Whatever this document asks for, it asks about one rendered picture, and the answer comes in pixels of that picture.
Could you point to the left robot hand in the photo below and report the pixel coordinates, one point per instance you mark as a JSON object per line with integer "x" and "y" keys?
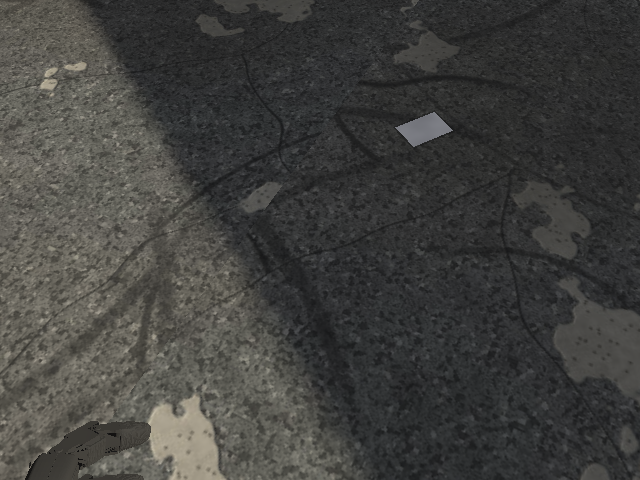
{"x": 85, "y": 446}

